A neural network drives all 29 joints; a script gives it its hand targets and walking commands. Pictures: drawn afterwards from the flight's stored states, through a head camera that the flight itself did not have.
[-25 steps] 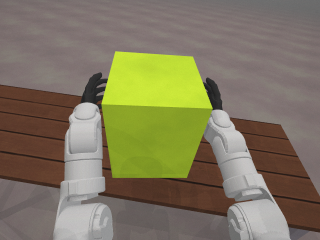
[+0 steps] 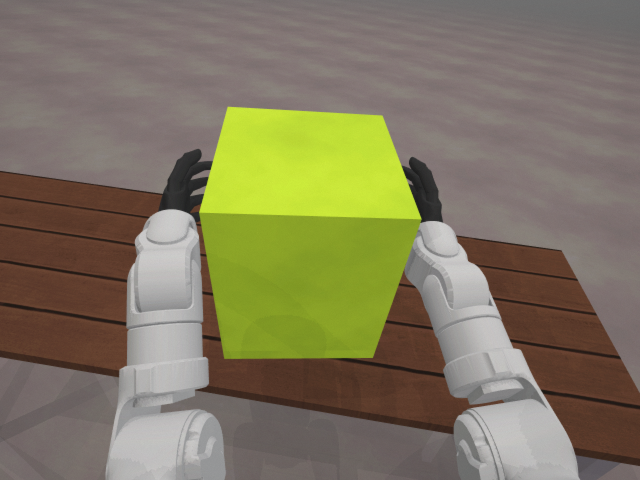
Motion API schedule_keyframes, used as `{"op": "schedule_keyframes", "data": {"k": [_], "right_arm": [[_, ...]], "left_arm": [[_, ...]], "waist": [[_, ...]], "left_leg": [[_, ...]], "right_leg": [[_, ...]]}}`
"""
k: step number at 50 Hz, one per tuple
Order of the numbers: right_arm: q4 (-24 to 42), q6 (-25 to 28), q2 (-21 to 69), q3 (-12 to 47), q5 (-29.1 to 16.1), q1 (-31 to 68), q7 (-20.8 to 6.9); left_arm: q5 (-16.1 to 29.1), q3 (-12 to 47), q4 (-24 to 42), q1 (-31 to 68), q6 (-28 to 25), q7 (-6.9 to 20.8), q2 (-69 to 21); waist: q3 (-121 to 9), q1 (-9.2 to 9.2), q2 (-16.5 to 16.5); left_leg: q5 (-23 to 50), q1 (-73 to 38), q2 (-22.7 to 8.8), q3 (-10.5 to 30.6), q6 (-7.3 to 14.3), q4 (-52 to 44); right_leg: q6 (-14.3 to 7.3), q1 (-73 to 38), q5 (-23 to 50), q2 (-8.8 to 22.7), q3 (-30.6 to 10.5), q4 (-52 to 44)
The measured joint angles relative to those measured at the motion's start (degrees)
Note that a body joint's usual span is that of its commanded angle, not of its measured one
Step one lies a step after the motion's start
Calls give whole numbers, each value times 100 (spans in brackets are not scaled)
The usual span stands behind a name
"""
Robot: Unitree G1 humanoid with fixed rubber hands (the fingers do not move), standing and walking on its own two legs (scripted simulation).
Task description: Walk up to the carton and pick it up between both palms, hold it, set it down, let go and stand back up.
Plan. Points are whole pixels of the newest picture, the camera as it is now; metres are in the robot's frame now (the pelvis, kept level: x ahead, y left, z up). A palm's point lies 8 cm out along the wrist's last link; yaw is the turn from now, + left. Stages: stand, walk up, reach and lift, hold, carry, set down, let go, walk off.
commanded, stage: hold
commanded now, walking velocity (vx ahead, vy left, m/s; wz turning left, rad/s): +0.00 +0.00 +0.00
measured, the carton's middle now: (303, 237) +0.38 +0.01 +0.16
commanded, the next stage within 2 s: set down in 0.88 s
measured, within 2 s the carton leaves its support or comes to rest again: neither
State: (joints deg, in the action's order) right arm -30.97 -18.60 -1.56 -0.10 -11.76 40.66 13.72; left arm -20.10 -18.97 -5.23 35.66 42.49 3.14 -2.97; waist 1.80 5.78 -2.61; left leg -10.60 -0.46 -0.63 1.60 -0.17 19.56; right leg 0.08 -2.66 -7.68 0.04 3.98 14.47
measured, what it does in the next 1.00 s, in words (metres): stands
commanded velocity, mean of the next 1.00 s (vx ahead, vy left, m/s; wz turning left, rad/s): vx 0.00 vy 0.00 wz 0.00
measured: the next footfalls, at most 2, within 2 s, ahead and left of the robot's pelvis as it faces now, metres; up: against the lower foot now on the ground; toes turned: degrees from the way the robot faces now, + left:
none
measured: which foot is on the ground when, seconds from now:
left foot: down 0.00-1.00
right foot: down 0.00-1.00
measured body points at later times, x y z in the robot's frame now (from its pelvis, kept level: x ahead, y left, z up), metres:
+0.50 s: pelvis +0.00 +0.00 +0.00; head -0.05 +0.03 +0.45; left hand +0.38 +0.15 +0.21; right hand +0.38 -0.14 +0.20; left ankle +0.01 +0.12 -0.75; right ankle +0.02 -0.12 -0.75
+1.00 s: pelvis +0.00 +0.00 +0.00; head -0.05 +0.03 +0.45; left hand +0.38 +0.16 +0.21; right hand +0.38 -0.14 +0.20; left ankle +0.01 +0.12 -0.75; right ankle +0.02 -0.12 -0.75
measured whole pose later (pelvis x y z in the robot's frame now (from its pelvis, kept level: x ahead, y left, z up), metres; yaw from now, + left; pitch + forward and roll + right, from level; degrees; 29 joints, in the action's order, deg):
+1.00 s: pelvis +0.00 +0.00 +0.00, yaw +0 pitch -9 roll -1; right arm -32.7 -18.5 -0.7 -2.6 -9.9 42.1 13.0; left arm -20.8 -19.5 -8.2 38.2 42.2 3.5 -2.6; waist 2.1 5.3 -2.9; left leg -10.2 -0.3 -0.5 1.6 -0.1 19.3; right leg 0.0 -2.4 -7.8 0.2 4.2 14.8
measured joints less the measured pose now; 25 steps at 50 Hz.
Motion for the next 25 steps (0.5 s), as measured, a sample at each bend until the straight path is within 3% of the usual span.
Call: {"op": "schedule_keyframes", "data": {"k": [7,16,25], "right_arm": [[-140,-17,38,-174,95,143,-54],[-255,8,69,-251,173,221,-141],[-55,45,11,-52,36,7,-58]], "left_arm": [[-44,-53,-184,205,18,2,15],[-94,-66,-212,251,45,0,18],[-37,32,-23,19,8,-18,-4]], "waist": [[-15,-89,-15],[11,-51,-35],[15,19,-11]], "left_leg": [[51,32,18,-44,20,-47],[62,21,26,-20,12,-69],[-16,-16,-2,0,0,12]], "right_leg": [[5,77,21,20,-40,27],[5,53,18,27,-10,5],[-3,-31,-16,-4,11,-3]]}}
